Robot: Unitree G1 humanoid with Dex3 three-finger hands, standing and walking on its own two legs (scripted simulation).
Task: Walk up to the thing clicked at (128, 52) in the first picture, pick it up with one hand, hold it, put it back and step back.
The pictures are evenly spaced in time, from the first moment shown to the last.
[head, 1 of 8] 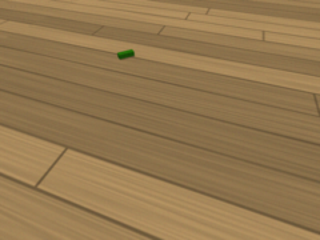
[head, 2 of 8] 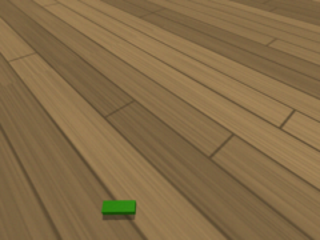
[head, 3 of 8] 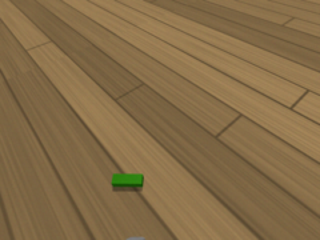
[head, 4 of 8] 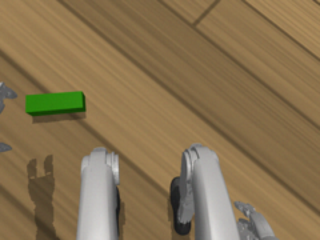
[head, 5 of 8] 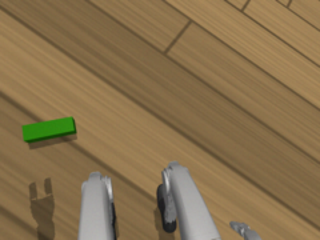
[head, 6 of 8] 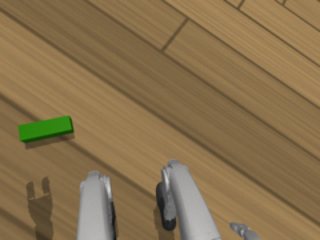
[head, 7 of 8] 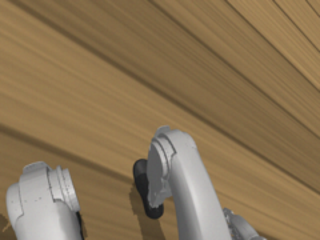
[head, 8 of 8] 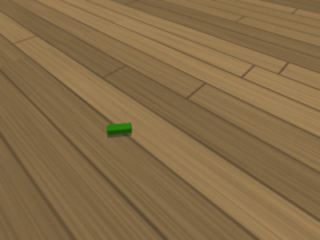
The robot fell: no
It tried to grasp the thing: yes
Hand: left
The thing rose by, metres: 0.01
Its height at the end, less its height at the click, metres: +0.00
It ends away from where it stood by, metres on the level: 0.01
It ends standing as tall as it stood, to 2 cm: yes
